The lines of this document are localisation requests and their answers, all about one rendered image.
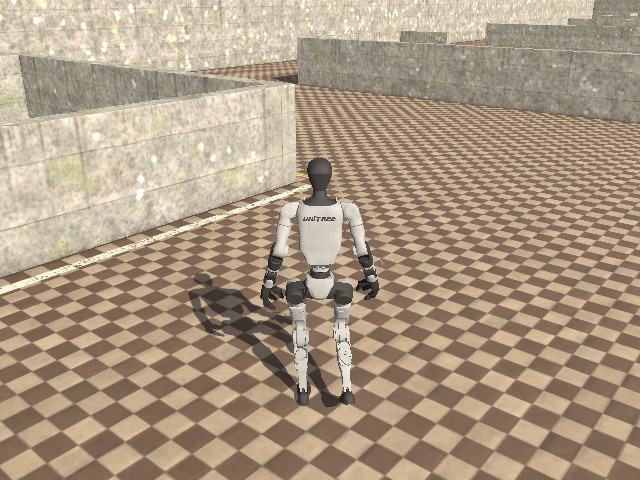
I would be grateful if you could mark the left robot hand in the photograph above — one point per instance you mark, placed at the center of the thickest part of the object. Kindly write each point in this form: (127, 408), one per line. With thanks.
(266, 293)

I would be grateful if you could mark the robot head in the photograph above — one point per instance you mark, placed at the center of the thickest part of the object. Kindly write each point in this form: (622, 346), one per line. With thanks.
(319, 172)

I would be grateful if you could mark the left robot upper arm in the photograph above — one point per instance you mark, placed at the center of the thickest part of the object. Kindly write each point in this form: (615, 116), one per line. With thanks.
(288, 211)

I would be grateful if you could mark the right robot upper arm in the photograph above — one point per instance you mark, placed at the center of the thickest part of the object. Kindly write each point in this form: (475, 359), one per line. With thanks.
(351, 211)

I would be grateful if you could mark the left robot forearm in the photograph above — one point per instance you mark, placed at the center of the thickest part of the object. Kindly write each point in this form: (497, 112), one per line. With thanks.
(272, 269)

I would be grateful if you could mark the right robot hand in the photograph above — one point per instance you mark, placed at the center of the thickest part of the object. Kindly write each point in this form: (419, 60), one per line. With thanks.
(365, 285)

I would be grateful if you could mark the robot right foot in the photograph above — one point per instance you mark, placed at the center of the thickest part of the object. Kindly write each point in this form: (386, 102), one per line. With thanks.
(347, 397)

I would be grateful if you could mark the right robot forearm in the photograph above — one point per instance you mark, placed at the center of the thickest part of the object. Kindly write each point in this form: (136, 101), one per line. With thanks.
(367, 265)

